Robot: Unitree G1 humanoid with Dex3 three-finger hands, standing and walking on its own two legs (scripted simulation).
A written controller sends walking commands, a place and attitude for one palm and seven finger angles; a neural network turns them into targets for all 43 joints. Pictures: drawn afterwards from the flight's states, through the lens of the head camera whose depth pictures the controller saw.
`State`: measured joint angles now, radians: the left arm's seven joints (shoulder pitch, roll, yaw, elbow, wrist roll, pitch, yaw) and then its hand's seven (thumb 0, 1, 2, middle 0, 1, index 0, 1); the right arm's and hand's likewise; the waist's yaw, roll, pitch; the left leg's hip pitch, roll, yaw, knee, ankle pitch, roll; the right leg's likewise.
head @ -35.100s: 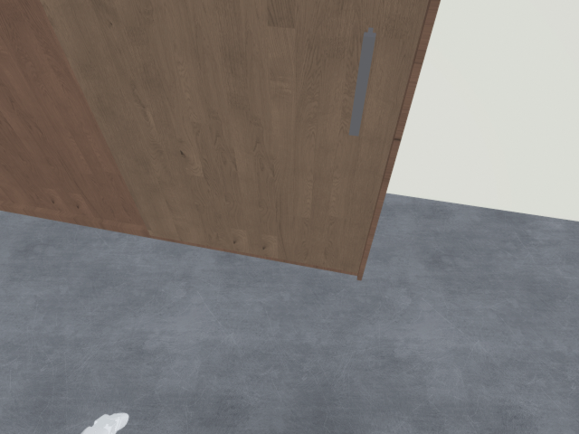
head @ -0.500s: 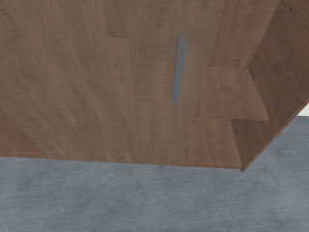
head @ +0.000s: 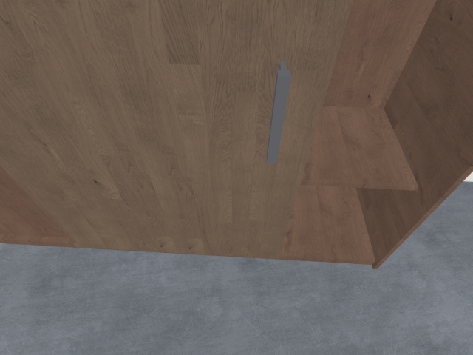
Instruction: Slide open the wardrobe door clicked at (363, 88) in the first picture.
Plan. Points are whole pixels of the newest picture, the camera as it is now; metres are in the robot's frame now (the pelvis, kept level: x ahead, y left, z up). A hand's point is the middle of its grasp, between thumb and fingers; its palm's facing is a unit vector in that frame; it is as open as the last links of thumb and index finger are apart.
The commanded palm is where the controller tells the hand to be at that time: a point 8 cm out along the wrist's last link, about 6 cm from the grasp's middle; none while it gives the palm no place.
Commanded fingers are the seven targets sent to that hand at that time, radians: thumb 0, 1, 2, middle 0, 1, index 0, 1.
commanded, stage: look to check the result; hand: right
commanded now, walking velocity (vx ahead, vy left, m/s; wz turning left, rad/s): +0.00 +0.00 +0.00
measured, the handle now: (276, 116) +0.58 -0.05 +0.07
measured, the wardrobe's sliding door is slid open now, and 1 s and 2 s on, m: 0.43 0.43 0.43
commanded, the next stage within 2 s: stand and wait in 0.02 s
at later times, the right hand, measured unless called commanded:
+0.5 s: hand out of the picture +0.01 -0.18 -0.18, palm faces +0.01 +0.98 -0.20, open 7.4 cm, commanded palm none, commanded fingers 0.00 -0.90 -0.90 0.20 0.30 0.20 0.30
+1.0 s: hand out of the picture +0.02 -0.19 -0.18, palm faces +0.00 +0.97 -0.22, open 7.4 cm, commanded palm none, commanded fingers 0.00 -0.90 -0.90 0.20 0.30 0.20 0.30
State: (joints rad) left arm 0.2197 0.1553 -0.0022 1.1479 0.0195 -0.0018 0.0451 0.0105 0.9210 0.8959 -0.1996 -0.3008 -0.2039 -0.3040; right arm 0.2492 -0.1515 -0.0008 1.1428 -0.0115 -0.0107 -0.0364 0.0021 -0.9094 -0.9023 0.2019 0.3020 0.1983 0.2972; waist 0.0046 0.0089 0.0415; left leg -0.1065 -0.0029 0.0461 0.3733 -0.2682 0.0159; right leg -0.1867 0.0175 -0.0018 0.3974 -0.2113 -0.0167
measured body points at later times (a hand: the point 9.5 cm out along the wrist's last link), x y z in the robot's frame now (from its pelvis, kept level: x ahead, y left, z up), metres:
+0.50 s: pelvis +0.01 +0.00 +0.00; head +0.03 +0.00 +0.45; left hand +0.01 +0.23 -0.16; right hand +0.01 -0.23 -0.16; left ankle -0.04 +0.11 -0.74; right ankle +0.00 -0.11 -0.74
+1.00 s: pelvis +0.00 +0.00 +0.00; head +0.02 -0.01 +0.45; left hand +0.02 +0.24 -0.15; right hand +0.02 -0.24 -0.16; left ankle -0.04 +0.11 -0.74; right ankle +0.00 -0.11 -0.74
